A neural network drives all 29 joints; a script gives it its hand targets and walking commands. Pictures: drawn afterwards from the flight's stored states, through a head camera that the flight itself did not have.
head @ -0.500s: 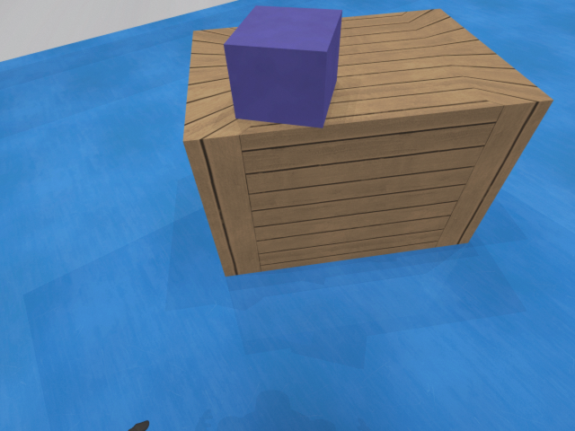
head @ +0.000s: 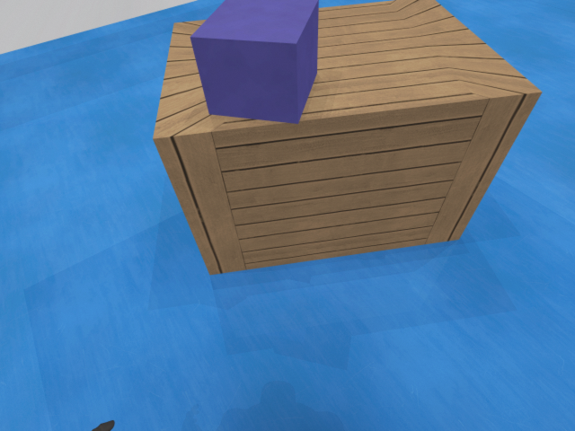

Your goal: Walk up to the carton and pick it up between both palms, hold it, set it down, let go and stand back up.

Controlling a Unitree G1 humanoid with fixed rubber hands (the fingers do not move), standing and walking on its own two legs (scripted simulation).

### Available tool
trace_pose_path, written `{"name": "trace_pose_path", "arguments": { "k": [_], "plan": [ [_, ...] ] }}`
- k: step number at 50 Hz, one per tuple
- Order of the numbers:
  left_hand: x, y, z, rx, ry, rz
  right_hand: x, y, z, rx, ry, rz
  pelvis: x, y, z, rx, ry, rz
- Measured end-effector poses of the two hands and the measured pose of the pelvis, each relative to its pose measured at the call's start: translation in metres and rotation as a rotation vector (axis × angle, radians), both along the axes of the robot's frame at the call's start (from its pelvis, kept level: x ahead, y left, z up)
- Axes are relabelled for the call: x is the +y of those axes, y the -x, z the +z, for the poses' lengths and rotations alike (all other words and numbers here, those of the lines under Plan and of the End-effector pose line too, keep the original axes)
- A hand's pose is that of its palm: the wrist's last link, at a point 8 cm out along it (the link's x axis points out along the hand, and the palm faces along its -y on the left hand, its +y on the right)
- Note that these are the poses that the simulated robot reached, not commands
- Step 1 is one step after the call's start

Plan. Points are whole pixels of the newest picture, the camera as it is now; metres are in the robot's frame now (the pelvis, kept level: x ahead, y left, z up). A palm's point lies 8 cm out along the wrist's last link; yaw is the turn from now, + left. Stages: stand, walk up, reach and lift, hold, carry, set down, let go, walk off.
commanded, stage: walk up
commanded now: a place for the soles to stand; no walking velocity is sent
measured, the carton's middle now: (262, 57) +0.99 +0.12 +0.03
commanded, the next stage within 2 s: none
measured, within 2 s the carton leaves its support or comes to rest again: neither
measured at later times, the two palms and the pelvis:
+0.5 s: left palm out of the picture +0.07 +0.26 -0.13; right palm (496, 370) +0.24 -0.29 -0.12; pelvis +0.11 -0.03 -0.01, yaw +10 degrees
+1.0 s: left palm (174, 405) +0.18 +0.21 -0.11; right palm (502, 299) +0.37 -0.35 -0.13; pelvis +0.24 -0.10 -0.01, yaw +14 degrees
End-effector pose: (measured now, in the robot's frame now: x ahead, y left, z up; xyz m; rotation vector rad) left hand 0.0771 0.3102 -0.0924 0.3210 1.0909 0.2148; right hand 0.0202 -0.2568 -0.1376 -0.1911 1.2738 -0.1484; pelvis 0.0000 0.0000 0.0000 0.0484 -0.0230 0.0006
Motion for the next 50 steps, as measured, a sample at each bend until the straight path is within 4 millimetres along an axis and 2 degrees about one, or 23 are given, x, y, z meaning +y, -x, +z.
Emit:
{"name": "trace_pose_path", "arguments": {
  "k": [4, 10, 14, 19, 22, 24, 32, 36, 40, 44, 50],
  "plan": [
    [-0.012, 0.014, 0.008, 0.001, -0.031, 0.053, -0.018, -0.024, -0.004, 0.007, -0.003, 0.063, -0.016, -0.013, 0.001, -0.03, 0.026, 0.059],
    [-0.026, 0.036, 0.011, 0.046, -0.032, 0.147, -0.033, -0.083, 0.007, -0.058, 0.006, 0.134, -0.032, -0.041, 0.008, -0.058, 0.035, 0.118],
    [-0.034, 0.042, 0.004, 0.075, -0.01, 0.192, -0.036, -0.126, 0.013, -0.089, 0.023, 0.185, -0.036, -0.06, 0.007, -0.061, 0.049, 0.16],
    [-0.039, 0.04, -0.012, 0.121, 0.028, 0.235, -0.028, -0.182, 0.017, -0.123, 0.046, 0.248, -0.034, -0.084, 0.001, -0.045, 0.069, 0.206],
    [-0.04, 0.029, -0.029, 0.152, 0.048, 0.235, -0.025, -0.21, 0.017, -0.169, 0.064, 0.264, -0.031, -0.097, -0.008, -0.048, 0.053, 0.197],
    [-0.044, 0.014, -0.036, 0.168, 0.061, 0.208, -0.031, -0.219, 0.021, -0.2, 0.085, 0.246, -0.032, -0.105, -0.01, -0.054, 0.025, 0.173],
    [-0.056, -0.08, -0.032, 0.036, 0.058, 0.172, -0.067, -0.219, 0.017, -0.136, 0.114, 0.216, -0.055, -0.143, -0.012, -0.045, -0.016, 0.17],
    [-0.072, -0.111, -0.027, 0.014, 0.029, 0.161, -0.088, -0.232, 0.002, -0.118, 0.085, 0.201, -0.077, -0.165, -0.019, -0.035, -0.028, 0.159],
    [-0.085, -0.113, -0.023, 0.001, -0.007, 0.198, -0.098, -0.259, -0.013, -0.103, 0.059, 0.227, -0.095, -0.186, -0.025, -0.066, 0.019, 0.19],
    [-0.093, -0.105, -0.015, 0.034, -0.019, 0.248, -0.1, -0.296, -0.006, -0.126, 0.048, 0.26, -0.103, -0.207, -0.017, -0.078, 0.04, 0.217],
    [-0.104, -0.101, -0.018, 0.111, 0.008, 0.281, -0.096, -0.348, 0.006, -0.154, 0.052, 0.304, -0.104, -0.236, -0.011, -0.065, 0.049, 0.245]
  ]
}}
